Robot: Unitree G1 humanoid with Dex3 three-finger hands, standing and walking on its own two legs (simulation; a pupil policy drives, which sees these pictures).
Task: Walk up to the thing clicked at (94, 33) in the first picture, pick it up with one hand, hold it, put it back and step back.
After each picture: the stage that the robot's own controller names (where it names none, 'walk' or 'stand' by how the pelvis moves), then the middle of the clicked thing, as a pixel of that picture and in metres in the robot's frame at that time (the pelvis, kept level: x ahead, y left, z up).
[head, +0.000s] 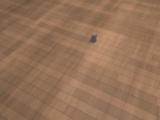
stand; (93, 37) +1.47 -0.19 -0.72
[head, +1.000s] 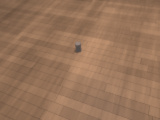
walk; (78, 47) +1.34 +0.11 -0.70
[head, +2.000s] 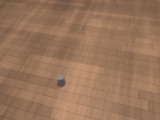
walk; (61, 80) +0.82 +0.24 -0.71
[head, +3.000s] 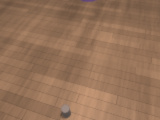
walk; (66, 111) +0.51 +0.16 -0.70
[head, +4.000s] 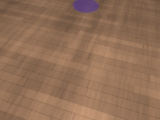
stand; out of the picture +0.37 +0.15 -0.71
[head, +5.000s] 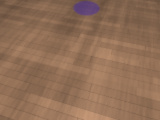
stand; out of the picture +0.35 +0.14 -0.72
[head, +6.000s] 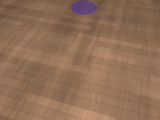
stand; out of the picture +0.36 +0.15 -0.72
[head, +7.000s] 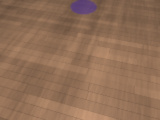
stand; out of the picture +0.34 +0.16 -0.73
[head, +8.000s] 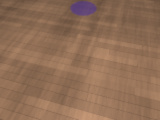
stand; out of the picture +0.34 +0.16 -0.73
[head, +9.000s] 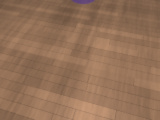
go down; out of the picture +0.35 +0.16 -0.72
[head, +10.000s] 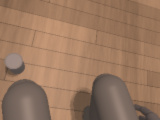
go down; (15, 64) +0.42 +0.23 -0.29
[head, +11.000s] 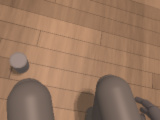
close in; (20, 63) +0.42 +0.23 -0.29
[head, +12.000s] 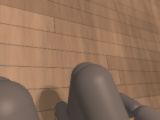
close in; out of the picture +0.39 +0.27 -0.22
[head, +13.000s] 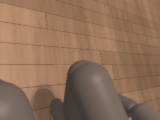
close; out of the picture +0.39 +0.27 -0.22
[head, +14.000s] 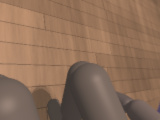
lift; out of the picture +0.36 +0.26 -0.22
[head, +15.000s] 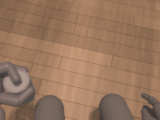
lift; (21, 88) +0.31 +0.20 -0.03
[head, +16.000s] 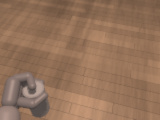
hold; (37, 99) +0.30 +0.16 -0.02
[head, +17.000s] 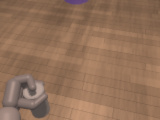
hold; (37, 100) +0.30 +0.17 -0.02
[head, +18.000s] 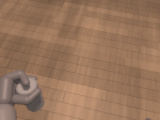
crouch; (31, 95) +0.33 +0.18 -0.06
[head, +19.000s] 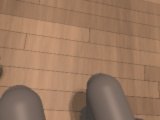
lower; out of the picture +0.45 +0.26 -0.12
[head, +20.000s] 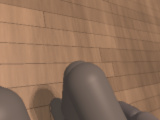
lower; out of the picture +0.40 +0.29 -0.22
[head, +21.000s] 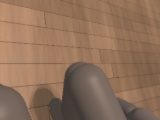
lower; out of the picture +0.39 +0.29 -0.23
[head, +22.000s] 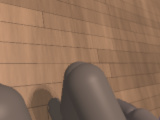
lower; out of the picture +0.40 +0.29 -0.23
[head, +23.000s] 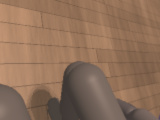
lower; out of the picture +0.39 +0.29 -0.22
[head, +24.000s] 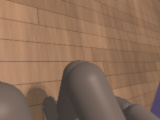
open; out of the picture +0.40 +0.26 -0.23
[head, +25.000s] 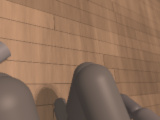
stand; out of the picture +0.42 +0.18 -0.26
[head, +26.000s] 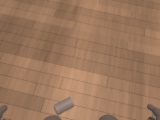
stand; (64, 105) +0.36 +0.08 -0.58
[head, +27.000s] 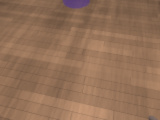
stand; out of the picture +0.32 +0.07 -0.69
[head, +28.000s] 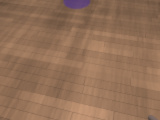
stand; out of the picture +0.31 +0.06 -0.69
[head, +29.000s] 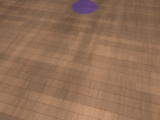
stand; out of the picture +0.32 +0.04 -0.74
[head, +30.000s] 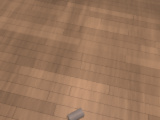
walk; (75, 115) +0.37 -0.01 -0.73
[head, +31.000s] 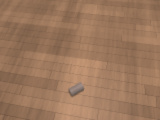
walk; (76, 88) +0.59 +0.06 -0.72
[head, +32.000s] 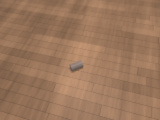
stand; (76, 65) +0.88 +0.06 -0.72
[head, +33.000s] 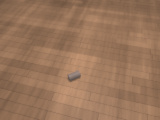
stand; (74, 75) +0.91 +0.07 -0.74
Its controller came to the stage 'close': yes
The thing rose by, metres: 0.69
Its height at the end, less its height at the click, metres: -0.02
